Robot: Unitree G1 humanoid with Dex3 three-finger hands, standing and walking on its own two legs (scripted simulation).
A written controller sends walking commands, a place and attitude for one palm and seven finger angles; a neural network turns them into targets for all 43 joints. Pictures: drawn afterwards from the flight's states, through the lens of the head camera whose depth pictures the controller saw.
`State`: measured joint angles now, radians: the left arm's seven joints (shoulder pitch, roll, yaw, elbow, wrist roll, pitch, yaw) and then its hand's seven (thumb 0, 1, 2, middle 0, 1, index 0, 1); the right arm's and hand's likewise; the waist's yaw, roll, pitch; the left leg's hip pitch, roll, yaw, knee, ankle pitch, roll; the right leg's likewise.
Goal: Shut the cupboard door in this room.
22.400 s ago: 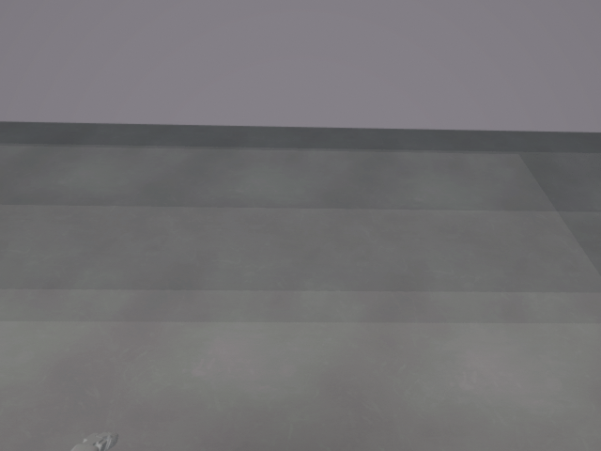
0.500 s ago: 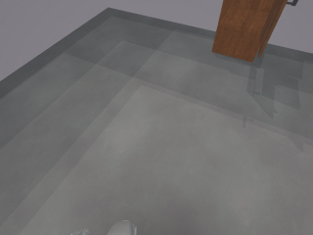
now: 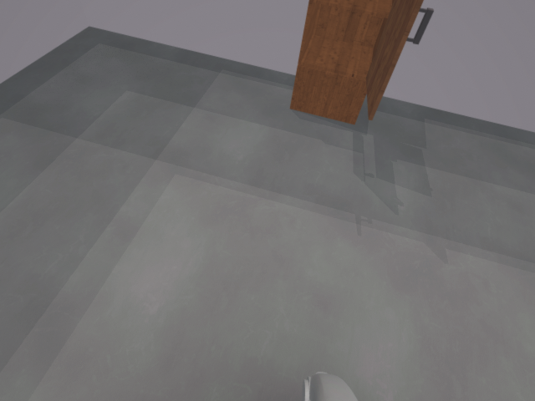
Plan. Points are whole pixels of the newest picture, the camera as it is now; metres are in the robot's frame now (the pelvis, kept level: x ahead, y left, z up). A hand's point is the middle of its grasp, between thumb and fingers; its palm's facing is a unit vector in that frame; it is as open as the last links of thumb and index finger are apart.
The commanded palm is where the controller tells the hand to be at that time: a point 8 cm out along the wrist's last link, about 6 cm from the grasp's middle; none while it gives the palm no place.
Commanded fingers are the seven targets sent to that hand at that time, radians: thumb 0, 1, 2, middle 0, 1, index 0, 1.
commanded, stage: turn or walk to find it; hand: left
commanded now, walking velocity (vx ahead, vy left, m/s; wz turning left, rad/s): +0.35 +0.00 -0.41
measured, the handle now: (417, 25) +1.43 -0.49 -0.02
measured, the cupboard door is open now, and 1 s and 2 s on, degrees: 96 96 96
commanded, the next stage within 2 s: stand and wait in 1.42 s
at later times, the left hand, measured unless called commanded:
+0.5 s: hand (208, 299) +0.32 +0.13 -0.17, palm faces -0.18 -0.95 -0.25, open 7.2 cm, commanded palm none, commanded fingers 0.00 0.90 0.90 -0.20 -0.30 -0.20 -0.30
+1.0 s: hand (230, 212) +0.55 +0.12 -0.18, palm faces -0.22 -0.96 -0.17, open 7.4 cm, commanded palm none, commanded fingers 0.00 0.90 0.90 -0.20 -0.30 -0.20 -0.30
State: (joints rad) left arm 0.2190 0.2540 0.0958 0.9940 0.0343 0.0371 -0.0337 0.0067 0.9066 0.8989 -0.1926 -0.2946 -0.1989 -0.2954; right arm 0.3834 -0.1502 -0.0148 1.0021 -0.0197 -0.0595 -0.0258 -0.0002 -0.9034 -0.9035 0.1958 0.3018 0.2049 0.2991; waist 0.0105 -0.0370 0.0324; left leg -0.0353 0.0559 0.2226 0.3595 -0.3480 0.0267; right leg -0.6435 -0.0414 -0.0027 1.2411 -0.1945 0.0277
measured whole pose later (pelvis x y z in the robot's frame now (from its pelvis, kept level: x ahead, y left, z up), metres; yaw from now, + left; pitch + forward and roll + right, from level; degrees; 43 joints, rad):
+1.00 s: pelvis +0.48 -0.05 +0.00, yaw -16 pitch +0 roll +1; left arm 0.24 0.17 0.06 1.07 0.04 -0.01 0.00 0.01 0.91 0.90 -0.19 -0.29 -0.20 -0.30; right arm 0.27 -0.17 -0.05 1.05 -0.02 -0.07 -0.02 -0.01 -0.95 -0.90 0.20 0.30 0.21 0.30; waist 0.02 -0.03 0.06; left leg -0.18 0.01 0.22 0.44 -0.26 0.06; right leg -0.58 -0.12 -0.02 1.19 -0.26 0.01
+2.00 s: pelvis +0.78 -0.16 -0.01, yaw -17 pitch -2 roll +1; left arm 0.26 0.13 0.01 1.15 0.02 0.00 0.04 0.00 0.91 0.90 -0.19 -0.29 -0.20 -0.30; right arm 0.13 -0.15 -0.04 1.08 -0.01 -0.02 -0.03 -0.03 -0.95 -0.90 0.20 0.30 0.21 0.30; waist 0.01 -0.02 0.04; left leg -0.27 0.01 0.18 0.46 -0.17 0.06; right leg -0.26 -0.11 -0.05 0.67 -0.41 0.04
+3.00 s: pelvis +0.82 -0.22 +0.00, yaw -15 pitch -1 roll +0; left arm 0.34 0.10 0.00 1.16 0.01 -0.02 0.05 0.00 0.90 0.90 -0.20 -0.30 -0.20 -0.30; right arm 0.28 -0.12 -0.01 1.16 -0.01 0.00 -0.04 0.01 -0.92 -0.90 0.19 0.30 0.20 0.30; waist 0.00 -0.01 0.03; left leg -0.18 0.06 0.13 0.41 -0.20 -0.02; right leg -0.09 -0.03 -0.11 0.41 -0.30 -0.01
